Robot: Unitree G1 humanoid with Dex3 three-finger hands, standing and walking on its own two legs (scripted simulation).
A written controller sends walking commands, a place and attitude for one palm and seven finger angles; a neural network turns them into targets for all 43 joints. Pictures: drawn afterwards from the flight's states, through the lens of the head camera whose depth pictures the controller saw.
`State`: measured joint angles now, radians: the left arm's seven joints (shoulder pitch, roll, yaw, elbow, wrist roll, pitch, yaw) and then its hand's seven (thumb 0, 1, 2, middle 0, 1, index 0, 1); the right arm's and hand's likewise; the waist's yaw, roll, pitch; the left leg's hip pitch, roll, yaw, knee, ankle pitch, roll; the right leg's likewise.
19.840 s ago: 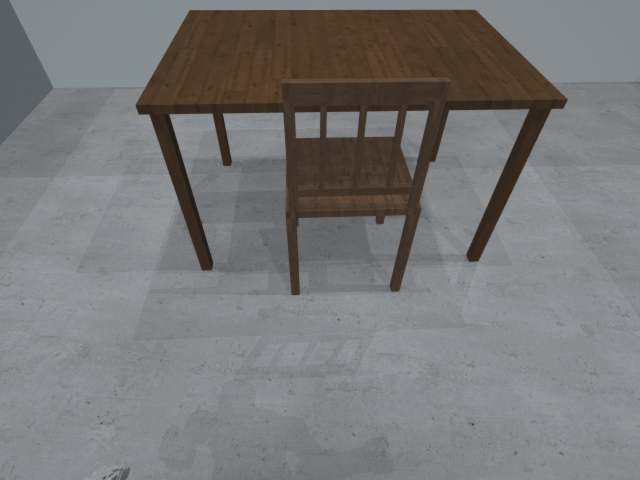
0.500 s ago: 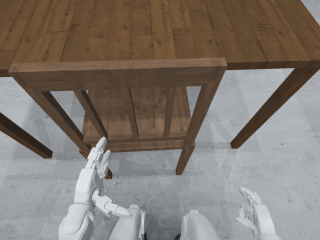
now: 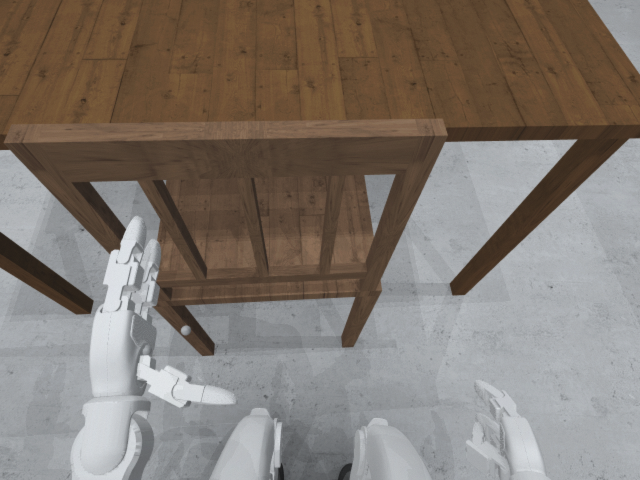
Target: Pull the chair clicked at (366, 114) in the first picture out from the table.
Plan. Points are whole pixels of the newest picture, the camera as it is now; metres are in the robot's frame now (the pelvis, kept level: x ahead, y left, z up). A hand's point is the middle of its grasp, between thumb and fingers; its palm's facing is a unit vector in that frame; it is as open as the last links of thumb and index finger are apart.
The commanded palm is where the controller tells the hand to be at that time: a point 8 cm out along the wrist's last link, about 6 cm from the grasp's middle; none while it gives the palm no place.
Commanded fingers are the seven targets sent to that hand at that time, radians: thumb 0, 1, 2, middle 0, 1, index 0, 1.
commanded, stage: push the fingers through the gap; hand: left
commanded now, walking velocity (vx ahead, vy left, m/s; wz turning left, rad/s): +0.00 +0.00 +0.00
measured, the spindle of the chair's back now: (256, 231) +0.42 +0.11 -0.01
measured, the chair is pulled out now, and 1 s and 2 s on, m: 0.00 0.00 0.00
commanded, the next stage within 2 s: hook a spindle and tug to test in 1.64 s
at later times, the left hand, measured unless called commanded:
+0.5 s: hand (171, 303) +0.31 +0.19 +0.02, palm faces +0.08 -1.00 -0.04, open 16.9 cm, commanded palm +0.29 +0.23 +0.02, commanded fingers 0.00 -0.50 0.30 -0.06 -0.08 -0.06 -0.08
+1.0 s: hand (188, 265) +0.35 +0.18 +0.02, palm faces +0.12 -0.99 +0.01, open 16.9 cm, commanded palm +0.34 +0.23 +0.02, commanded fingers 0.00 -0.50 0.30 -0.06 -0.08 -0.06 -0.08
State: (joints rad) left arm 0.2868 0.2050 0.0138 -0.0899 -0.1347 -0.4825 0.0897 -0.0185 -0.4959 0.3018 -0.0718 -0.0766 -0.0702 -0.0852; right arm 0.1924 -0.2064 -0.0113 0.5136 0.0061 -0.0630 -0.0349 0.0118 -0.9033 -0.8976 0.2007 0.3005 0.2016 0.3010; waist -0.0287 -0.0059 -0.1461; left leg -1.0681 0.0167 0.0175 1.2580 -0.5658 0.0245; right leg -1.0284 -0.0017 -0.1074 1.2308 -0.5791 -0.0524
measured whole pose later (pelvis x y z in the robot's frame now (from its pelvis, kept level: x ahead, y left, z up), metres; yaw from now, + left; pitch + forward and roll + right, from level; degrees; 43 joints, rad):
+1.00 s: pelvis -0.01 +0.02 +0.00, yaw -1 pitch +23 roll -3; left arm -0.16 0.18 0.14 0.39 -0.16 -0.48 0.02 -0.02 -0.50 0.30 -0.07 -0.08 -0.06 -0.08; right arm 0.20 -0.24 0.00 0.59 -0.01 -0.03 -0.02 0.01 -0.90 -0.90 0.20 0.30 0.20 0.30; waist -0.05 0.02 -0.15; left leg -1.10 0.01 0.04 1.24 -0.54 0.06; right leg -1.06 0.00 -0.09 1.20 -0.54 -0.02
